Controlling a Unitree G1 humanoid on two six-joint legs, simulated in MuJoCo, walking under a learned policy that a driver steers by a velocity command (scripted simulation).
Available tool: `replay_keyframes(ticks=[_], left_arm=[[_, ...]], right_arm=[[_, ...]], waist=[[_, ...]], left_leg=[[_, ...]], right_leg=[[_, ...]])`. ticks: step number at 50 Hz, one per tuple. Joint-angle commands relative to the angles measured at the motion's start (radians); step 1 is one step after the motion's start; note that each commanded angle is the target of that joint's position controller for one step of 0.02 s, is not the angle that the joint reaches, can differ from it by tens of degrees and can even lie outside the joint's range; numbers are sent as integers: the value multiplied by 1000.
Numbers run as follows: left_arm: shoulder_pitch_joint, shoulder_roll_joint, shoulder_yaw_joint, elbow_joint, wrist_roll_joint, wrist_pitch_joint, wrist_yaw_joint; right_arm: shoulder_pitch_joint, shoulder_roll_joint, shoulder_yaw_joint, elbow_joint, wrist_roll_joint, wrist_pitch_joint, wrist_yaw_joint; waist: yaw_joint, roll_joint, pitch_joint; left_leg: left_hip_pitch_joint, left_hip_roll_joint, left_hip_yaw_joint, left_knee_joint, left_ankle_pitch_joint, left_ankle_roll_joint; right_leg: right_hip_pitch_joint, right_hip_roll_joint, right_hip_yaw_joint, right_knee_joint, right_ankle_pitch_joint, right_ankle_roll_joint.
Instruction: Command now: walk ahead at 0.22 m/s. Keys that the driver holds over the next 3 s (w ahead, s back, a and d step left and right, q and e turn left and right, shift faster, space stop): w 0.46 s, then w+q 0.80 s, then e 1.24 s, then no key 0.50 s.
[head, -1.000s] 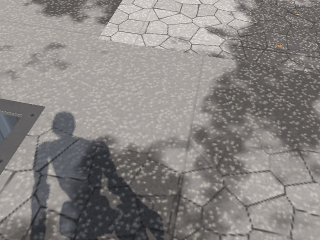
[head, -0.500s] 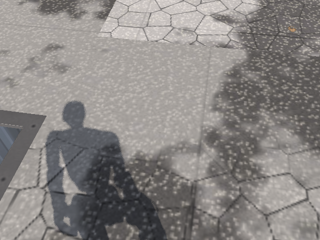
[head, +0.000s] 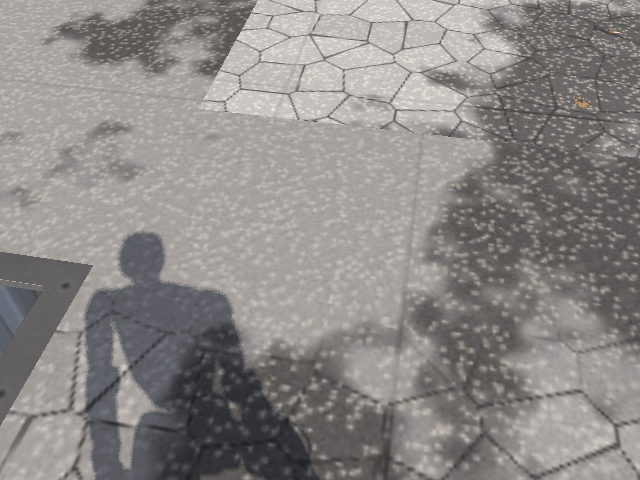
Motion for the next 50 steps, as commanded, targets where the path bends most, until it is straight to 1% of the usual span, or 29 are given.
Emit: replay_keyframes(ticks=[1, 4, 8, 10, 11, 12, 13, 14, 15, 16, 17, 19, 21, 24, 28, 33, 34, 36, 38, 39, 40, 41, 42, 43, 44, 45, 46, 47, 50], left_arm=[[-119, 55, 13, -102, 16, -22, -18], [-173, 82, 30, -160, 13, -50, -34], [-210, 82, 43, -215, -4, -62, -51], [-90, 70, 50, -193, -14, -60, -53], [47, 84, 65, -143, -17, -60, -49], [198, 134, 89, -94, -10, -63, -40], [351, 247, 117, -85, 14, -67, -28], [337, 269, 110, -82, 14, -57, -33], [187, 251, 100, -106, 1, -51, -31], [81, 206, 85, -138, -3, -56, -33], [28, 177, 72, -149, -4, -65, -38], [19, 123, 49, -141, -3, -82, -33], [78, 128, 43, -121, -1, -96, -25], [135, 146, 40, -111, 0, -104, -22], [185, 128, 32, -108, 4, -112, -18], [227, 130, 30, -96, 4, -122, -4], [228, 137, 31, -94, 6, -122, -1], [210, 165, 37, -97, 6, -121, 8], [186, 200, 47, -105, 12, -108, 15], [173, 216, 52, -115, 7, -100, 12], [145, 217, 52, -144, 1, -100, 5], [192, 109, 35, -205, -18, -103, -19], [91, 177, 51, -242, -15, -114, -26], [-6, 187, 50, -287, -14, -129, -30], [-24, 191, 50, -291, -12, -138, -29], [-24, 181, 52, -287, -3, -131, -27], [-10, 169, 51, -293, 15, -110, -28], [4, 154, 50, -295, 25, -89, -32], [-56, 147, 48, -334, 34, -53, -41]], right_arm=[[183, -137, -36, 22, -3, -6, 1], [223, -146, -44, 27, -19, -32, 5], [178, -162, -48, 6, -17, -51, 13], [108, -176, -49, -13, -6, -60, 19], [95, -182, -48, -15, -1, -65, 23], [103, -179, -44, -16, -1, -71, 29], [112, -118, -26, -56, 12, -73, 39], [102, -92, -30, -82, 3, -71, 47], [32, -110, -38, -116, -6, -64, 53], [-19, -114, -39, -136, -9, -66, 60], [-17, -102, -42, -137, -8, -66, 62], [44, -82, -45, -122, -20, -46, 65], [20, -90, -52, -136, -17, -28, 70], [-118, -108, -59, -185, -15, -15, 79], [-303, -96, -56, -250, -5, -18, 87], [-433, -84, -48, -305, -6, -26, 93], [-440, -87, -49, -312, -7, -29, 93], [-398, -104, -60, -309, -10, -33, 87], [-237, -139, -80, -267, -13, -38, 77], [-110, -163, -95, -225, -19, -43, 75], [16, -225, -121, -198, -35, -45, 68], [40, -332, -148, -213, -42, -38, 62], [39, -327, -147, -205, -8, -21, 67], [-50, -301, -138, -216, 0, -20, 62], [-94, -246, -124, -222, 1, -24, 62], [-129, -213, -114, -228, 0, -30, 59], [-139, -188, -104, -227, 7, -37, 52], [-131, -189, -100, -227, 10, -46, 49], [-76, -240, -108, -221, 18, -64, 48]], waist=[[-66, 131, 300], [-61, 75, 280], [-28, 81, 217], [49, 96, 166], [112, 67, 105], [171, 20, 21], [219, -160, -91], [173, -203, -124], [92, -108, -4], [62, -38, 78], [23, -10, 101], [-30, -34, 90], [-38, -46, 93], [-22, -53, 122], [17, -54, 144], [43, -62, 147], [40, -63, 142], [10, -83, 95], [-59, -111, -8], [-112, -109, -75], [-177, -75, -141], [-113, 155, -244], [-125, 90, -295], [-90, 45, -132], [-58, -35, -65], [-18, -75, -14], [16, -68, -3], [32, -51, -8], [34, -11, 10]], left_leg=[[-99, 353, -384, -281, -233, 186], [69, 374, -362, -253, 90, 208], [22, 308, -216, -197, 359, 155], [-141, 257, -117, -96, 566, 111], [-215, 218, -66, 45, 707, 88], [-305, 168, -11, 255, 719, 60], [-503, 60, 62, 635, 394, 6], [-602, -36, -42, 895, -122, 14], [-653, 46, -112, 959, -40, 38], [-656, 89, -100, 921, 55, 48], [-616, 116, -94, 859, 106, 49], [-522, 135, -81, 776, 128, 28], [-539, 131, -55, 731, 161, 13], [-663, 142, -33, 639, 242, -8], [-728, 119, -23, 455, 350, -13], [-663, 74, 45, 250, 393, 27], [-644, 62, 60, 221, 375, 42], [-558, 9, 103, 197, 303, 80], [-400, -56, 130, 185, 210, 125], [-241, -75, 119, 115, 231, 151], [-22, 27, -32, 72, 174, 202], [288, 349, -557, 42, 186, 367], [311, 386, -810, -110, 145, 409], [190, 361, -650, -138, 159, 361], [66, 328, -554, -162, 263, 315], [-47, 279, -468, -174, 376, 277], [-126, 234, -401, -182, 457, 255], [-158, 212, -363, -184, 502, 246], [-199, 166, -311, -201, 564, 236]], right_leg=[[-342, -34, -25, 177, -124, -16], [-514, -79, 7, 296, -139, -16], [-371, -47, -30, 207, -44, -20], [-74, 14, -79, 108, 41, -43], [133, 58, -99, 54, 94, -56], [333, 39, -57, 10, 68, -78], [496, -252, 375, -174, -235, -158], [439, -420, 783, -388, -282, -233], [301, -405, 721, -392, -392, -218], [177, -378, 594, -398, -308, -194], [109, -327, 482, -413, -186, -162], [37, -257, 324, -425, 0, -127], [47, -235, 250, -432, 127, -133], [106, -232, 196, -470, 169, -140], [177, -222, 88, -478, 314, -120], [279, -240, -26, -438, 550, -93], [311, -247, -44, -410, 632, -87], [372, -256, -84, -289, 960, -71], [400, -264, -111, -34, 1190, -63], [349, -256, -125, 158, 1122, -54], [154, -233, -132, 426, 871, -37], [-267, -46, -119, 845, -1, 13], [-420, 23, 86, 979, -146, 10], [-510, -55, 121, 924, -43, -2], [-468, -91, 116, 835, 21, -2], [-407, -115, 116, 759, 35, 9], [-345, -128, 119, 707, 30, 27], [-312, -132, 117, 663, 22, 42], [-339, -133, 83, 543, 63, 82]])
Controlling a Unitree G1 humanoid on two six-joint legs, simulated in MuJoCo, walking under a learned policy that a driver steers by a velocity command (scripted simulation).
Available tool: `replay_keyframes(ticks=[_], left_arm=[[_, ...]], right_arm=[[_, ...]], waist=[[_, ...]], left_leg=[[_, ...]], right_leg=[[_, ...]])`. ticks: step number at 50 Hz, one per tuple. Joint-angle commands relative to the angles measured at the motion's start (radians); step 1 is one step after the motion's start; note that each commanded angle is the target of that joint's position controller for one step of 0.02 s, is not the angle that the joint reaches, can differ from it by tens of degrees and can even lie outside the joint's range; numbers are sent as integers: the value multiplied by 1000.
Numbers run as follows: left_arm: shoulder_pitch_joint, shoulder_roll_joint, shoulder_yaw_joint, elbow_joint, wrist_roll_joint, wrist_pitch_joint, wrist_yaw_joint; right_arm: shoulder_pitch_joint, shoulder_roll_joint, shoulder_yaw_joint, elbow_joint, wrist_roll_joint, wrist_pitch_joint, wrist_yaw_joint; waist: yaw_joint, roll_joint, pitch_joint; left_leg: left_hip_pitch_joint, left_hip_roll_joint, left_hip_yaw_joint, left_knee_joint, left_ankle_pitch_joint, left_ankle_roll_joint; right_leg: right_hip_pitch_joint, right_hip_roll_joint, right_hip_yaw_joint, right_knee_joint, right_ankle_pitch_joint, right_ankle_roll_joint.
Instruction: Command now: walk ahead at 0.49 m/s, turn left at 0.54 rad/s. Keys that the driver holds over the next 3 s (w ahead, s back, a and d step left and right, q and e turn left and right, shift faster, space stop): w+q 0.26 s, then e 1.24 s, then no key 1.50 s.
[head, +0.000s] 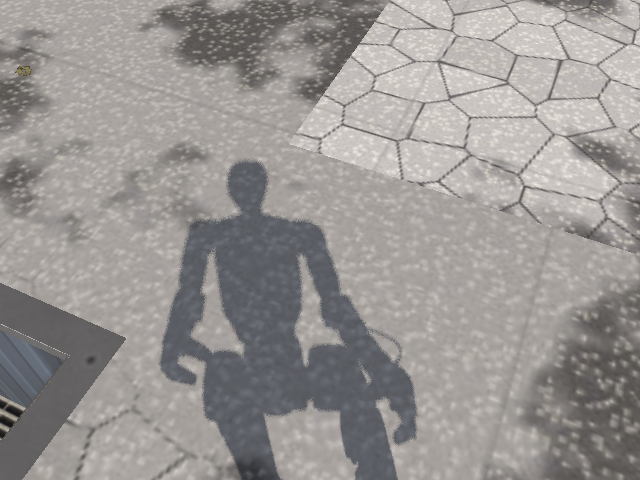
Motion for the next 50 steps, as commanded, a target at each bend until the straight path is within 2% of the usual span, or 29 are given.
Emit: replay_keyframes(ticks=[1, 6, 10, 12, 13, 14, 15, 16, 17, 18, 19, 20, 21, 22, 23, 24, 27, 29, 34, 36, 40, 42, 43, 44, 45, 46, 47, 48, 50], left_arm=[[49, 63, 12, -52, 10, 30, -8], [-166, 80, 9, -140, 1, 35, -17], [-288, 84, -2, -198, -6, 27, -24], [-314, 96, -5, -224, -12, 18, -25], [-294, 107, -4, -226, -14, 13, -24], [-228, 114, -2, -209, -14, 6, -20], [-139, 131, 6, -178, -10, -2, -12], [-14, 143, 13, -136, -7, -15, -2], [111, 166, 20, -105, 8, -33, 8], [244, 249, 33, -95, 28, -38, 13], [264, 279, 51, -63, -4, -17, 0], [172, 201, 37, -89, -32, -6, -10], [74, 120, 14, -99, -39, -5, -11], [46, 82, 0, -92, -35, -4, -11], [50, 84, -3, -79, -41, -5, -7], [61, 101, -1, -64, -41, -3, -5], [89, 172, 20, -55, -34, -1, -8], [106, 188, 29, -55, -30, 13, -6], [146, 199, 48, -72, -24, 64, 1], [154, 203, 56, -79, -21, 80, 3], [145, 210, 70, -92, -15, 102, 2], [106, 207, 72, -104, -22, 113, 1], [91, 194, 69, -114, -31, 114, 3], [125, 133, 55, -127, -40, 113, 5], [141, 108, 52, -148, -50, 109, 12], [130, 202, 72, -133, -10, 110, 14], [144, 209, 80, -117, -11, 114, 9], [163, 196, 79, -100, -9, 123, 3], [172, 188, 76, -96, -10, 141, -13]], right_arm=[[44, -131, -21, -54, 8, -26, -6], [149, -134, -21, -62, 6, -15, -3], [199, -147, -22, -75, -5, -9, -11], [199, -161, -26, -88, -12, -8, -18], [182, -170, -28, -98, -13, -9, -22], [149, -176, -29, -103, -13, -10, -27], [139, -176, -28, -104, -12, -15, -26], [135, -175, -26, -98, -6, -22, -23], [139, -152, -19, -100, 5, -31, -19], [221, -67, 1, -121, 21, -33, -22], [369, -84, -7, -88, 51, -20, -30], [327, -124, -8, -65, 9, -7, -34], [202, -115, -2, -87, -14, -3, -27], [131, -106, 2, -108, -24, 1, -21], [82, -103, 4, -129, -36, 12, -12], [83, -93, 8, -130, -43, 25, -7], [76, -79, 16, -142, -31, 46, -9], [28, -82, 19, -160, -26, 58, -16], [-117, -92, 25, -208, -20, 85, -26], [-155, -90, 29, -223, -15, 85, -31], [-145, -86, 38, -240, 4, 68, -50], [-70, -82, 40, -229, 12, 53, -60], [-33, -102, 34, -223, 6, 44, -67], [-42, -180, 19, -236, -8, 39, -75], [-132, -267, 5, -275, -17, 45, -73], [-132, -225, 7, -272, -27, 49, -65], [-164, -156, 26, -285, -18, 48, -59], [-198, -125, 34, -293, -15, 47, -54], [-199, -123, 36, -309, -19, 47, -56]], waist=[[34, 26, -25], [-46, 75, -17], [-86, 89, -11], [-86, 99, -10], [-69, 105, -14], [-34, 108, -20], [-8, 109, -54], [46, 89, -112], [96, 74, -192], [91, -112, -355], [46, -288, -489], [16, -98, -375], [11, -29, -232], [4, -2, -165], [-3, -27, -133], [-16, -50, -128], [-37, -69, -167], [-30, -75, -167], [13, -103, -122], [30, -114, -95], [37, -133, -91], [-5, -127, -94], [-22, -103, -94], [11, 51, -102], [40, 249, -69], [41, 144, -59], [70, 85, -59], [88, 72, -40], [80, 148, -59]], left_leg=[[16, 272, -275, -174, 326, 137], [123, 248, -298, -150, 350, 74], [224, 261, -340, -100, 401, 78], [253, 277, -368, -66, 434, 71], [250, 283, -380, -46, 447, 56], [234, 275, -349, -13, 530, 28], [224, 259, -323, 62, 688, -2], [232, 221, -285, 203, 783, -31], [137, 174, -260, 377, 643, -54], [-55, 83, -178, 695, 80, -86], [-202, -39, -141, 942, -429, -115], [-248, 28, -189, 989, -352, -115], [-279, 68, -161, 941, -299, -124], [-293, 108, -135, 877, -274, -129], [-287, 137, -119, 808, -255, -135], [-236, 140, -98, 766, -232, -142], [-194, 125, -65, 699, -217, -164], [-209, 128, -57, 644, -210, -175], [-233, 129, -65, 541, -190, -177], [-230, 119, -69, 485, -205, -177], [-151, 84, -73, 321, -254, -160], [-28, 72, -70, 110, -183, -141], [65, 107, -95, -29, -123, -129], [140, 297, -271, -149, -186, -85], [122, 528, -530, -203, -69, 22], [12, 555, -471, -151, 127, 92], [-17, 495, -381, -126, 209, 86], [-33, 427, -272, -108, 257, 57], [27, 363, -160, -77, 359, 34]], right_leg=[[-66, -16, -23, -106, 78, 41], [-155, 12, -30, -328, 262, 55], [-172, 50, -27, -455, 269, 44], [-135, 66, -18, -523, 251, 29], [-79, 73, -9, -566, 239, 19], [14, 87, -21, -621, 228, 0], [144, 120, -42, -647, 222, -24], [286, 140, -67, -719, 304, -47], [489, 57, -13, -727, 441, -76], [767, -236, 265, -603, 912, -161], [864, -373, 593, -676, 1113, -324], [731, -320, 544, -721, 995, -312], [605, -253, 406, -744, 943, -284], [528, -196, 325, -772, 939, -253], [479, -148, 272, -802, 923, -233], [430, -116, 240, -813, 944, -214], [384, -90, 210, -816, 998, -226], [358, -84, 219, -828, 896, -232], [281, -54, 325, -889, 277, -213], [271, -46, 371, -897, 134, -212], [293, -41, 455, -856, 187, -196], [271, -11, 476, -815, 208, -151], [218, 27, 460, -779, 126, -104], [130, 112, 357, -636, -98, -44], [-36, 283, 104, -409, -266, -2], [8, 194, 79, -198, -280, 10], [46, 180, 79, -114, -235, 12], [54, 172, 66, -44, -180, 20], [15, 167, 36, 42, -128, 41]])
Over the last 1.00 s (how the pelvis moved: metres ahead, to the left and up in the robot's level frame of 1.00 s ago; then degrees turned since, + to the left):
0.47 -0.01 0.00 15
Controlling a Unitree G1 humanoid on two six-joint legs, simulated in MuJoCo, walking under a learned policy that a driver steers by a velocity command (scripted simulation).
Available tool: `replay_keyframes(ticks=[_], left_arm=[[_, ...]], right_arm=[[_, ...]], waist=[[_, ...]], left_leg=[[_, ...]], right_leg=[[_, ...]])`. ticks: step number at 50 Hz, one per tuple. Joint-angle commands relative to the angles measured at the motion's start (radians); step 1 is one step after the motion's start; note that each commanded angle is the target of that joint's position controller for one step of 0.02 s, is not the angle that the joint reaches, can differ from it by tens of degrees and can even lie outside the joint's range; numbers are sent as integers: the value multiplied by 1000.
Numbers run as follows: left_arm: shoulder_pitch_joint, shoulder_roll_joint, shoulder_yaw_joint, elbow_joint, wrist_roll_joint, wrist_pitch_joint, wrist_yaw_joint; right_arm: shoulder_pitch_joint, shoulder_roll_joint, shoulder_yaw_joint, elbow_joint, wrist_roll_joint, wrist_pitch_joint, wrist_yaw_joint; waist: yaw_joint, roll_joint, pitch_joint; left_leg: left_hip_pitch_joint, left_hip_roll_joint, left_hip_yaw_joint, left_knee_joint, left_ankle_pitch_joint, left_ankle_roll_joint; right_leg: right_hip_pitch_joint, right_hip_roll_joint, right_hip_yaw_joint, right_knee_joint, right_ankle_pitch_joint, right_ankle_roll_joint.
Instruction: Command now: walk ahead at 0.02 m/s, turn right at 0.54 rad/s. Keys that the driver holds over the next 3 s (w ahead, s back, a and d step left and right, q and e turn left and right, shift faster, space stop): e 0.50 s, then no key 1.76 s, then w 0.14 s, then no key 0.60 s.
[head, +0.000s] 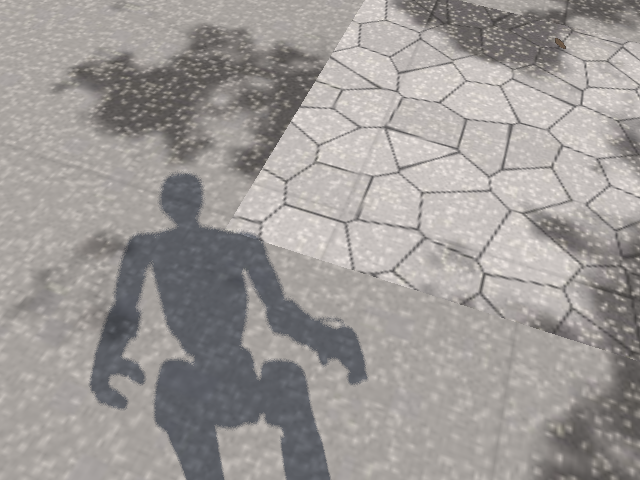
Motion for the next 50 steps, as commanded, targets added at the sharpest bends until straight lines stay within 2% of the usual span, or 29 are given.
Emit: replay_keyframes(ticks=[1, 4, 6, 12, 15, 16, 17, 18, 19, 20, 21, 22, 23, 24, 27, 31, 36, 40, 42, 43, 44, 45, 46, 47, 48, 49, 50], left_arm=[[81, 85, 21, -26, -1, 17, -17], [0, 72, 10, -63, -9, 26, -30], [-31, 65, 4, -80, -10, 32, -35], [-78, 46, -15, -129, -24, 33, -45], [-62, 47, -16, -142, -28, 24, -44], [-30, 42, -17, -134, -21, 16, -40], [-2, 61, -14, -125, -8, 4, -29], [24, 159, 6, -129, 6, -13, -17], [63, 289, 39, -138, -7, -17, -17], [100, 239, 34, -125, -16, -16, -15], [39, 183, 14, -128, -19, -14, -9], [-35, 150, 3, -139, -17, -10, -4], [-68, 137, -2, -148, -22, -11, 3], [-68, 127, -5, -150, -23, -12, 5], [-26, 129, -5, -140, -26, -21, 1], [21, 116, -14, -119, -16, -29, 7], [31, 116, -23, -99, -2, -31, 11], [2, 108, -34, -82, 2, -30, 12], [-30, 90, -47, -72, -12, -29, 19], [-14, 59, -59, -68, -15, -36, 21], [30, 11, -74, -67, -14, -43, 19], [61, 28, -67, -49, -23, -34, 22], [64, 47, -67, -22, -8, -27, 23], [39, 46, -68, -11, -6, -25, 20], [10, 53, -67, -4, -7, -27, 17], [3, 70, -62, 4, -5, -29, 13], [14, 69, -63, 19, -8, -32, 11]], right_arm=[[-54, -112, -24, -93, -5, -15, 0], [38, -138, -37, -74, -4, -14, 1], [67, -155, -45, -67, -5, -13, 3], [49, -195, -64, -71, -12, -10, 28], [42, -217, -73, -68, -5, -3, 36], [27, -218, -75, -69, 4, 2, 36], [52, -208, -75, -59, 6, 6, 37], [90, -149, -62, -76, -4, 15, 43], [5, -103, -42, -150, -8, 31, 27], [-23, -143, -48, -142, -10, 43, 20], [-8, -144, -52, -126, 6, 45, 26], [9, -152, -56, -109, 13, 37, 31], [21, -170, -63, -102, 2, 34, 35], [44, -175, -64, -88, -9, 33, 39], [54, -154, -60, -81, -1, 41, 47], [20, -139, -53, -83, 1, 53, 43], [-6, -120, -42, -80, 6, 50, 38], [13, -109, -33, -65, 20, 43, 27], [72, -83, -23, -36, 17, 30, 19], [79, -97, -20, -32, 5, 16, 11], [81, -150, -20, -40, -13, 1, 4], [-2, -189, -23, -46, 3, -1, 14], [-43, -142, -13, -46, 9, -4, 25], [-54, -117, -2, -43, 8, -8, 32], [-41, -119, -2, -35, 4, -6, 33], [-19, -123, 0, -25, 7, -8, 29], [-9, -131, -3, -15, 11, -9, 26]], waist=[[20, 191, -42], [-32, 192, -56], [-50, 205, -64], [-59, 244, -80], [-43, 248, -93], [-13, 224, -98], [3, 153, -102], [-5, -103, -98], [24, -238, -49], [49, -97, -58], [7, -66, -20], [-30, -54, 2], [-40, -80, -6], [-42, -83, -41], [-34, -38, -83], [-7, -61, -61], [6, -57, -42], [-8, -56, -45], [-57, -24, -50], [-50, 18, -69], [-20, 151, -102], [26, 207, -53], [27, 198, -50], [20, 197, -35], [3, 200, -23], [-8, 197, -17], [-9, 174, -16]], left_leg=[[59, 236, -123, -114, 452, 142], [183, 266, -113, -89, 501, 162], [221, 290, -108, -79, 497, 170], [131, 316, -31, -42, 454, 157], [107, 328, -8, 18, 427, 128], [65, 315, 26, 74, 370, 92], [-18, 291, 69, 162, 246, 30], [-238, 194, 156, 413, -120, -46], [-418, 35, 93, 553, -436, -82], [-411, 71, -9, 665, -416, -84], [-404, 80, -34, 688, -332, -81], [-390, 89, -48, 656, -242, -79], [-385, 82, -40, 655, -192, -81], [-363, 71, -34, 677, -162, -87], [-360, 59, -33, 670, -131, -96], [-353, 57, -34, 558, -140, -95], [-238, 40, -33, 396, -183, -68], [-79, 11, -22, 223, -192, -42], [81, 13, -18, -39, -18, -25], [187, 83, -95, -123, 89, -17], [253, 262, -272, -167, 191, 14], [82, 332, -317, -132, 341, 110], [19, 303, -277, -122, 294, 123], [-1, 235, -228, -121, 200, 78], [-5, 182, -196, -120, 118, 41], [0, 156, -180, -125, 84, 23], [29, 143, -165, -119, 87, 17]], right_leg=[[-56, -44, -34, 200, 13, 34], [-102, -61, -46, 115, 10, 58], [-91, -74, -56, 44, -9, 61], [115, -91, -140, -208, -50, 17], [207, -82, -169, -370, -3, -16], [285, -71, -179, -502, 95, -32], [385, -78, -126, -638, 211, -45], [512, -303, 190, -741, 317, -89], [440, -516, 447, -706, 687, -249], [437, -487, 376, -685, 722, -304], [395, -417, 289, -685, 670, -286], [368, -339, 223, -694, 603, -239], [380, -298, 196, -690, 619, -216], [393, -275, 178, -681, 675, -212], [433, -276, 182, -677, 684, -215], [446, -286, 217, -695, 601, -224], [390, -291, 246, -687, 522, -234], [323, -282, 272, -652, 549, -219], [268, -252, 264, -610, 535, -170], [211, -227, 260, -599, 444, -118], [170, -158, 185, -510, 274, -76], [228, -54, 69, -535, 91, -60], [324, -81, 51, -550, 101, -54], [352, -86, 72, -603, 191, -58], [365, -95, 88, -625, 263, -55], [359, -110, 98, -625, 310, -55], [339, -119, 103, -626, 335, -52]])
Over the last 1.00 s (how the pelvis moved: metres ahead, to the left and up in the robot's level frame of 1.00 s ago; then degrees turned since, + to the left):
0.29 -0.02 0.00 -7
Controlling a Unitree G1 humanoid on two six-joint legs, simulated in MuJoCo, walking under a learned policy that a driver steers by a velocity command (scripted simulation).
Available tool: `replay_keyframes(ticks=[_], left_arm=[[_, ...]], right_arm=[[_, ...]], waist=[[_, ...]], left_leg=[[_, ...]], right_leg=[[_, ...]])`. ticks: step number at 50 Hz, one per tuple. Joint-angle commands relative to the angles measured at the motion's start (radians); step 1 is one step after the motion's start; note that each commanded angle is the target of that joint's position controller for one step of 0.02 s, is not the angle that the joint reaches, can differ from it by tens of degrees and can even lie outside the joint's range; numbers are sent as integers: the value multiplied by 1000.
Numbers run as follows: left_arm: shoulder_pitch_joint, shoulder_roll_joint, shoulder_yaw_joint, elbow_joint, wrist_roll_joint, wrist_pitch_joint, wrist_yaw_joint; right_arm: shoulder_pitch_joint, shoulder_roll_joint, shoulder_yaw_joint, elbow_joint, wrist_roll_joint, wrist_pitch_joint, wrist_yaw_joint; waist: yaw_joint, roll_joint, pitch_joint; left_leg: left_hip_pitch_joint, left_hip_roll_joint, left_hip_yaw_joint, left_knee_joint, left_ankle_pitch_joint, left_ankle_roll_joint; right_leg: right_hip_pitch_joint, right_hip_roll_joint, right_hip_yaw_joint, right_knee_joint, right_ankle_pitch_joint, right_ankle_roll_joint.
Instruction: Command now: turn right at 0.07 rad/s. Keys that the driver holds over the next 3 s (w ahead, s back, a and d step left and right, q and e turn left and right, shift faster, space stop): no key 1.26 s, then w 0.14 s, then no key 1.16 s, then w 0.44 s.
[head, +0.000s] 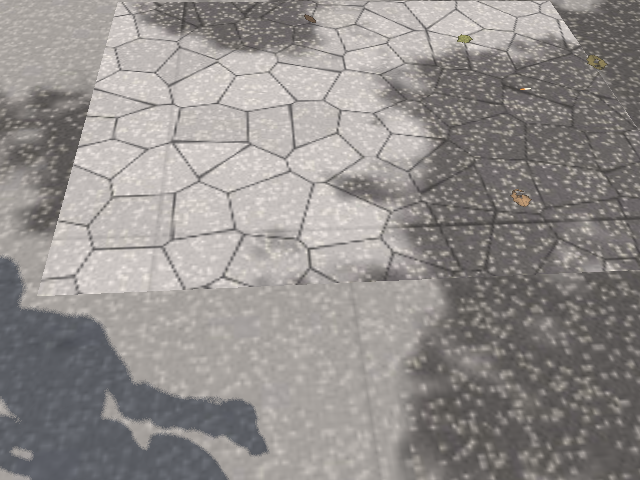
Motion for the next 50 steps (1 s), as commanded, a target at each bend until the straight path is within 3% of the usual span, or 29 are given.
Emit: replay_keyframes(ticks=[1, 4, 9, 24, 50], left_arm=[[24, 118, 27, -6, -3, -17, 1], [21, 101, 20, 37, -5, -22, 12], [16, 100, 18, 100, -8, -22, 18], [29, 82, 1, 249, -10, -21, 29], [81, 10, -17, 337, -10, -24, 42]], right_arm=[[-10, -152, -33, -34, 7, -17, -6], [0, -138, -28, -11, 7, -19, -5], [2, -135, -24, 37, 4, -22, -4], [49, -111, -5, 184, 5, -24, -9], [130, -40, 3, 297, 4, -25, -21]], waist=[[-5, 122, -11], [-14, 61, -18], [-18, 41, -12], [-16, 47, 3], [-21, 41, 25]], left_leg=[[10, 140, -145, -117, 122, 36], [42, 138, -137, -101, 141, 42], [39, 131, -134, -109, 129, 43], [25, 117, -131, -125, 119, 39], [20, 107, -129, -115, 136, 44]], right_leg=[[-1, -96, 79, -51, 122, -5], [-11, -103, 86, -77, 124, 1], [-2, -112, 88, -92, 127, 3], [15, -132, 79, -102, 131, -3], [-11, -136, 57, -80, 120, 2]])
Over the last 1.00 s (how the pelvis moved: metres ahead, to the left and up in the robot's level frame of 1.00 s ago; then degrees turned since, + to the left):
-0.02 -0.02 0.00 -24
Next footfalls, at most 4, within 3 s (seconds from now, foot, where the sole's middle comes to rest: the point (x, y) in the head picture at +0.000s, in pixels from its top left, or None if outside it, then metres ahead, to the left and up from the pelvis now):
1.58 right None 0.12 -0.09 -0.78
2.90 left None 0.16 0.11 -0.78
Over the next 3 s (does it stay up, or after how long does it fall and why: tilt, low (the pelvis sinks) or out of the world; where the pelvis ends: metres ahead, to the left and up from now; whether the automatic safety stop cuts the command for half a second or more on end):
stays up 0.16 0.04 0.00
